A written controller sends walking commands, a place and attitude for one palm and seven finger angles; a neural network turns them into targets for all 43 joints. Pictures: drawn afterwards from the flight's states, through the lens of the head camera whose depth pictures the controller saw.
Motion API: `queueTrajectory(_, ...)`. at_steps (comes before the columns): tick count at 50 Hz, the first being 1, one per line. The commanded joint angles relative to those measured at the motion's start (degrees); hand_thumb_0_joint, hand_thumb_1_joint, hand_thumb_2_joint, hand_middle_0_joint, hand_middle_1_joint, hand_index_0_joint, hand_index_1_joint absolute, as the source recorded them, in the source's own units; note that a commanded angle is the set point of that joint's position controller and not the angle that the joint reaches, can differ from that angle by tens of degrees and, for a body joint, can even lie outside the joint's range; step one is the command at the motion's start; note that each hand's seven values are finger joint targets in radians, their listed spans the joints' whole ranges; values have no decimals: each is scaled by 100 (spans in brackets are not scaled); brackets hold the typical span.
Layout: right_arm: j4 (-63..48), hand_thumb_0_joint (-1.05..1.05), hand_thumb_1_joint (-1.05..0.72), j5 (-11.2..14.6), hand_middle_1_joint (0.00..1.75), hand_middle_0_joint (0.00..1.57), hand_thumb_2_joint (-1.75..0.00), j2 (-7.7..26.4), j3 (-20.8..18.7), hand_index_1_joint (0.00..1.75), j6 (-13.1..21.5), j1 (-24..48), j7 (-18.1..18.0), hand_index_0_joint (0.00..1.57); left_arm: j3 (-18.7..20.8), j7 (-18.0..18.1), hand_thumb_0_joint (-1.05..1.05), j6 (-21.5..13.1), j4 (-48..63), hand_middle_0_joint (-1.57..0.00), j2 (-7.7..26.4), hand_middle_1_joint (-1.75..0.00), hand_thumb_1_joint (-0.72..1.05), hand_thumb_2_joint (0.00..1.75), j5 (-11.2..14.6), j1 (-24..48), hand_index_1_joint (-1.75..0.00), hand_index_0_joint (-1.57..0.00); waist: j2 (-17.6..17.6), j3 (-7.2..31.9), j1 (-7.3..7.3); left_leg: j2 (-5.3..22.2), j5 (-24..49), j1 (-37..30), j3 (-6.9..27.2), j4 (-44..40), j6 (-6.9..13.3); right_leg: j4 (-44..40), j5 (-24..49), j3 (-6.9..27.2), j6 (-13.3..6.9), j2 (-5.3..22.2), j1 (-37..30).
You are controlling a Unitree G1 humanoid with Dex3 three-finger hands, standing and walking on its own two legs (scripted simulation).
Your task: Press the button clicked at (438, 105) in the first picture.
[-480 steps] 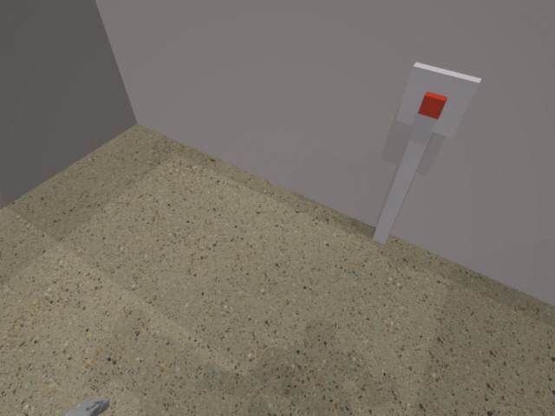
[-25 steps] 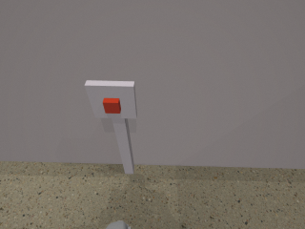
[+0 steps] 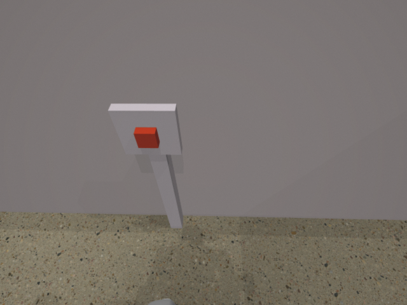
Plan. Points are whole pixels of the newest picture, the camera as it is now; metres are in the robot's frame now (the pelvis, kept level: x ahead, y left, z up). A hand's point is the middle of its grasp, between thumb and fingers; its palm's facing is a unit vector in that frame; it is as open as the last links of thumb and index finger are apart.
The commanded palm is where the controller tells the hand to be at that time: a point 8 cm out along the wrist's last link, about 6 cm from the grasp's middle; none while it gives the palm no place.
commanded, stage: come to a stop and stand still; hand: left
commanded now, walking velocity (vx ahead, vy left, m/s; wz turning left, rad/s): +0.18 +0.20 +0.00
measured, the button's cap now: (147, 137) +0.55 +0.21 -0.03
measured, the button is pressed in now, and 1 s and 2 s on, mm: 0 0 0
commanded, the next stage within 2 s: look again from close up in 0.92 s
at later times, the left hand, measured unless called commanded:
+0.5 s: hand out of the picture -0.03 +0.21 -0.17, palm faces +0.05 -0.97 -0.22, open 7.4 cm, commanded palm none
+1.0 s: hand out of the picture +0.01 +0.23 -0.17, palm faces +0.00 -0.98 -0.21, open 7.3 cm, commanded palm none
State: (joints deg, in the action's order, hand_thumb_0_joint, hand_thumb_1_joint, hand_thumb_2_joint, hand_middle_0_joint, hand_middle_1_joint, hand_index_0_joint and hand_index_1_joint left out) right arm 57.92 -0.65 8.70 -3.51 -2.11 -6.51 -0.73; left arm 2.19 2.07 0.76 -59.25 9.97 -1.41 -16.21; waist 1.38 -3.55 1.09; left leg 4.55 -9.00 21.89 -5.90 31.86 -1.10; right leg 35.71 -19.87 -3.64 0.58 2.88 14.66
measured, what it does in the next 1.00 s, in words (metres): steps on the spot: left foot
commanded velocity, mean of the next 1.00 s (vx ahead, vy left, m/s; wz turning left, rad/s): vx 0.02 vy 0.04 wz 0.00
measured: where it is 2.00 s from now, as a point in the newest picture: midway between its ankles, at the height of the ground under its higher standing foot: outside the picture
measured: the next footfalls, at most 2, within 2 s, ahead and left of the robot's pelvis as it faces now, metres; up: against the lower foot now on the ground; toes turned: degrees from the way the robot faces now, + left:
left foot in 0.42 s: -0.01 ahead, +0.13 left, +0.00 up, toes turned +5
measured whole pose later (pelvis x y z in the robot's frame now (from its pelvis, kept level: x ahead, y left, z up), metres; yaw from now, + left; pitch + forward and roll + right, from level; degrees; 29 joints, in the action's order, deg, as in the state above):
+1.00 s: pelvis +0.00 +0.06 +0.01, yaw -1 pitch -1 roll +0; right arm 62.9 -0.8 8.0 1.2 1.2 -18.4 -1.7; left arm -0.1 2.3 0.5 -62.6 8.7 -0.7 -14.6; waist 0.6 -3.7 -0.3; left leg -1.7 -21.6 5.0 -6.5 27.6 3.4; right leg 30.5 -15.8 -1.5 3.4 5.7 13.1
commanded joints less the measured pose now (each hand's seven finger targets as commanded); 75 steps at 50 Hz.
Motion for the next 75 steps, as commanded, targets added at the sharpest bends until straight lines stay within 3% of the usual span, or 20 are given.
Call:
queueTrajectory(1,-314,0,-90,-31,30,20,-90,394,-51,30,-65,133,83,20,124,10,0,-119,232,-20,953,-30,90,90,-16,-136,-30,-20,-1474,-521,109,-113,-1518,-20,533,1031,-15,-3291,-2454,2414,-753,1688,1401)
queueTrajectory(2,-205,0,-90,-50,30,20,-90,434,-69,30,-74,-100,76,20,112,17,0,-146,215,-20,854,-30,90,90,-12,7,-30,-20,-1282,-646,-4,-102,-1290,78,666,1310,27,-3231,-2160,2313,-753,1634,1323)
queueTrajectory(4,53,0,-90,-61,30,20,-90,473,-64,30,-33,-597,108,20,93,-11,0,-173,204,-20,770,-30,90,90,-1,166,-30,-20,-920,-543,-143,-158,-960,72,549,1573,3,-2891,-1238,1639,-654,1340,920)
queueTrajectory(6,123,0,-90,-64,30,20,-90,482,-39,30,3,-784,115,20,110,-16,0,-198,171,-20,766,-30,90,90,5,29,-30,-20,-818,-427,-76,-179,-885,201,479,1567,-45,-2681,-502,1324,-640,1287,388)
queueTrajectory(9,60,0,-90,-68,30,20,-90,548,-22,30,46,-795,84,20,145,0,0,-216,36,-20,747,-30,90,90,11,-368,-30,-20,-865,-198,129,-159,-1027,403,503,1397,-93,-2522,39,1438,-808,1443,-378)
queueTrajectory(13,18,0,-90,-27,30,20,-90,465,61,30,130,-767,14,20,210,25,0,-217,-148,-20,808,-30,90,90,-15,-582,-30,-20,-961,204,286,-162,-1538,140,445,459,-97,-2047,1677,1437,-1031,1582,-1096)
queueTrajectory(16,295,0,-90,11,30,20,-90,317,147,30,208,-1314,-60,20,165,33,0,-197,-263,-20,714,-30,90,90,49,-299,-30,-20,-914,486,25,-276,-516,-1115,305,-1021,-66,-1558,2196,996,-721,1197,-733)
queueTrajectory(17,7,0,-90,-40,30,20,-90,689,128,30,243,-873,-12,20,21,234,0,-322,-425,-20,802,-30,90,90,10,-813,-30,-20,-495,176,117,-230,-827,-1014,301,254,-91,-1305,3094,1092,-379,1018,-372)
queueTrajectory(18,-145,0,-90,-41,30,20,-90,420,180,30,204,-1379,16,20,71,188,0,-379,-87,-20,1019,-30,90,90,-13,-403,-30,-20,-707,566,-208,-221,-1417,-791,301,185,42,-1518,1892,1179,-554,1188,-369)
queueTrajectory(19,-114,0,-90,-27,30,20,-90,405,240,30,222,-1537,23,20,56,162,0,-373,16,-20,917,-30,90,90,-12,-170,-30,-20,-608,548,-282,-164,-1363,-966,337,-87,73,-1518,1022,1039,-626,1148,-91)
queueTrajectory(20,-75,0,-90,-57,30,20,-90,419,260,30,260,-1733,43,20,48,134,0,-330,105,-20,811,-30,90,90,-4,-34,-30,-20,-111,376,-337,-77,-1065,-1103,411,-400,131,-1212,475,752,-571,852,230)
queueTrajectory(22,-17,0,-90,-86,30,20,-90,594,306,30,386,-1744,8,20,-66,75,0,-275,40,-20,472,-30,90,90,64,-161,-30,-20,1087,383,-174,363,956,-740,914,-802,309,-364,1096,106,-358,287,-283)
queueTrajectory(23,-83,0,-90,-53,30,20,-90,644,333,30,398,-1537,-33,20,-100,60,0,-226,3,-20,443,-30,90,90,59,-190,-30,-20,1291,289,-87,431,1692,-756,944,-888,352,-297,844,-40,-285,161,-353)
queueTrajectory(26,-123,0,-90,-23,30,20,-90,730,341,30,387,-1476,-98,20,-140,21,0,-163,-90,-20,396,-30,90,90,66,-183,-30,-20,400,43,-58,381,1529,-677,888,-876,398,-441,803,4,-242,132,-458)
queueTrajectory(29,-44,0,-90,-21,30,20,-90,724,360,30,366,-1439,-99,20,-170,-3,0,-98,-105,-20,361,-30,90,90,69,-160,-30,-20,-5,-398,-55,277,258,-408,925,-1260,403,-592,670,97,-195,186,-351)
queueTrajectory(32,22,0,-90,-32,30,20,-90,717,376,30,378,-1474,-99,20,-167,-9,0,-73,-65,-20,353,-30,90,90,62,-152,-30,-20,125,-560,-45,260,97,-356,1000,-1486,414,-579,643,109,-177,169,-282)
queueTrajectory(37,137,0,-90,-35,30,20,-90,675,393,30,413,-1541,-120,20,-161,-5,0,-89,-84,-20,345,-30,90,90,72,-204,-30,-20,-53,-348,-54,204,532,-679,884,-1389,411,-637,1014,194,-182,228,-365)
queueTrajectory(48,367,0,-90,-20,30,20,-90,573,355,30,428,-1598,-178,20,-123,25,0,-109,-183,-20,317,-30,90,90,80,-206,-30,-20,82,25,-94,161,1710,-1246,625,-1021,376,-531,1899,228,-188,290,-544)
queueTrajectory(66,562,0,-90,-7,30,20,-90,476,313,30,375,-1431,-183,20,-115,43,0,-167,-298,-20,332,-30,90,90,67,-287,-30,-20,-192,110,-116,146,1227,-1392,493,-865,308,-702,2731,329,-258,396,-667)
queueTrajectory(75,641,0,-90,-6,30,20,-90,422,317,30,349,-1375,-173,20,-131,35,0,-173,-317,-20,340,-30,90,90,68,-297,-30,-20,-215,-20,-108,162,748,-1325,504,-962,271,-900,2464,386,-286,387,-601)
